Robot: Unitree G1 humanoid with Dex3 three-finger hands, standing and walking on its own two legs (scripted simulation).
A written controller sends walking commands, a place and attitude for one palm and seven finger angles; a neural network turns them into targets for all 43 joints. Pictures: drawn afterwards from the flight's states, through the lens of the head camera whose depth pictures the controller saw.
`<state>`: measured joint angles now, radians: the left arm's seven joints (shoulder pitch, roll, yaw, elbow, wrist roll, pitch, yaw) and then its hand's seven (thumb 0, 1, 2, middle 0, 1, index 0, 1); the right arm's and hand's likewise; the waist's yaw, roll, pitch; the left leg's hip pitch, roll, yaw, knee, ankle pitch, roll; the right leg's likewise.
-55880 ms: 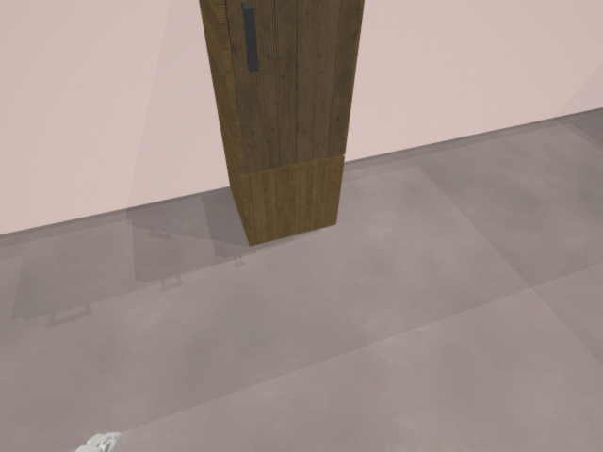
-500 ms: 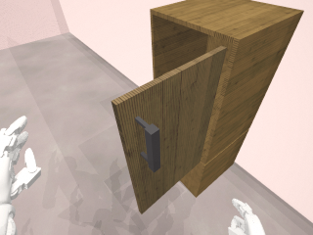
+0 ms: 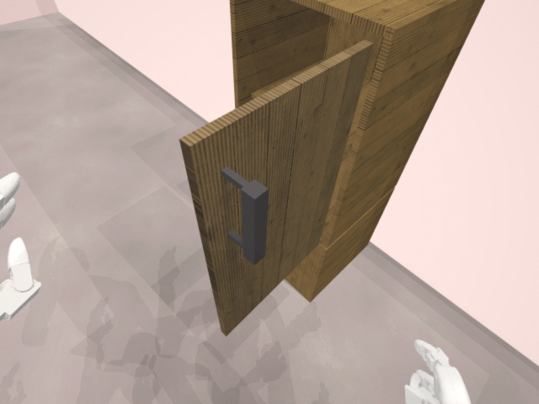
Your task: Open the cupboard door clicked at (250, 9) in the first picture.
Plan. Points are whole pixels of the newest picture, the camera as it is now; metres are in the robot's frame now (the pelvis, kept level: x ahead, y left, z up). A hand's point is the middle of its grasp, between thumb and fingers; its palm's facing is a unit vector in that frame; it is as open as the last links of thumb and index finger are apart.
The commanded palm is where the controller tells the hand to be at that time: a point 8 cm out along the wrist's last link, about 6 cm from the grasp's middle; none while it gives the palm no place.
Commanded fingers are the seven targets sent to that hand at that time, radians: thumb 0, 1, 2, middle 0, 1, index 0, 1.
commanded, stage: step back with the hand held close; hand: left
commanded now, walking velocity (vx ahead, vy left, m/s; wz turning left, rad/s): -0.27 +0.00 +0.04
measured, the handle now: (243, 217) +0.34 +0.06 +0.12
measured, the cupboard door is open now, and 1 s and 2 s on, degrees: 93 93 93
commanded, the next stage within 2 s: stop stepping back and stand still in 0.68 s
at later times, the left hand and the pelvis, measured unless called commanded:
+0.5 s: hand out of the picture +0.10 +0.31 +0.17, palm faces +0.47 -0.75 -0.46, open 7.4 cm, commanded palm +0.04 +0.34 +0.18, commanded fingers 0.00 0.90 0.90 -0.20 -0.30 -0.20 -0.30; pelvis -0.09 +0.04 -0.01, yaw +3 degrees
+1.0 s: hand out of the picture -0.03 +0.26 +0.19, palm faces +0.39 -0.76 -0.52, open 7.4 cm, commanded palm -0.05 +0.30 +0.18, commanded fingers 0.00 0.90 0.90 -0.20 -0.30 -0.20 -0.30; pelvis -0.21 +0.01 +0.00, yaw -4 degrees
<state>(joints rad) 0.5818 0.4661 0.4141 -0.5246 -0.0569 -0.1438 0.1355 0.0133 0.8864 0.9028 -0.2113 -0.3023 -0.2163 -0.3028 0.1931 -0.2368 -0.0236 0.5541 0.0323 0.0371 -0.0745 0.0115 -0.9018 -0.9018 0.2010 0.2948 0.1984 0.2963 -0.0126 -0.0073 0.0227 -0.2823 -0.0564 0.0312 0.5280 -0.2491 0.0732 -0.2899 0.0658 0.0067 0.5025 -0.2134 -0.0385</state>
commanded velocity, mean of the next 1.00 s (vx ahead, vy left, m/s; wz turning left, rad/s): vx -0.17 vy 0.03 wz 0.01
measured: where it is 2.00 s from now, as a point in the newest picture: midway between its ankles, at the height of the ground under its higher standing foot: outside the picture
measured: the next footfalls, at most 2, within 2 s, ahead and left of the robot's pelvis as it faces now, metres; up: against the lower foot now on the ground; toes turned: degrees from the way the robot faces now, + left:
right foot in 0.84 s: -0.24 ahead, -0.08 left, +0.00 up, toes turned -2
left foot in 1.08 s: -0.15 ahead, +0.12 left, +0.00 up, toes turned +1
